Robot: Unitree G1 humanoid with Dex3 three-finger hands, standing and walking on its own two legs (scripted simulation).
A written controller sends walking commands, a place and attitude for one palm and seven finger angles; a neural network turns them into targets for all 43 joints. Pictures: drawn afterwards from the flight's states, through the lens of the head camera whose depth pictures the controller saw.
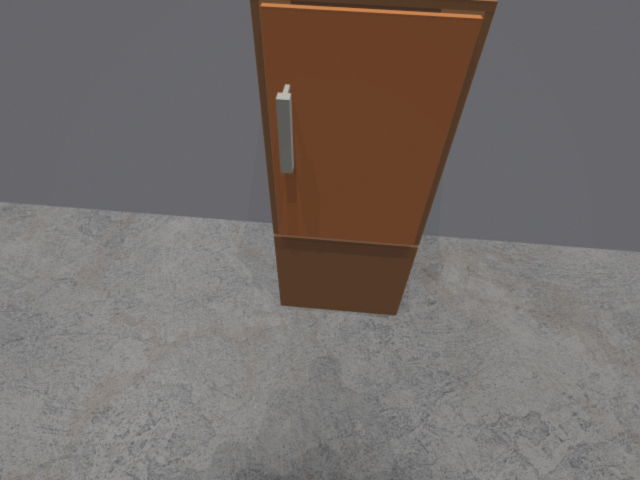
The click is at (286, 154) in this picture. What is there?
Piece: cupboard door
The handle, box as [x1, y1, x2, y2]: [276, 84, 293, 172]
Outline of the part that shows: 285,84 283,92 278,92 276,97 280,169 281,172 292,172 293,156 290,93 288,92 289,85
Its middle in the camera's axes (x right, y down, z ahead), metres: -0.07 -0.23 +0.83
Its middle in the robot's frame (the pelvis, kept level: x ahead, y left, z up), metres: +0.77 +0.12 +0.01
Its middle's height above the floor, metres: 0.79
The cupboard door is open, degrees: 0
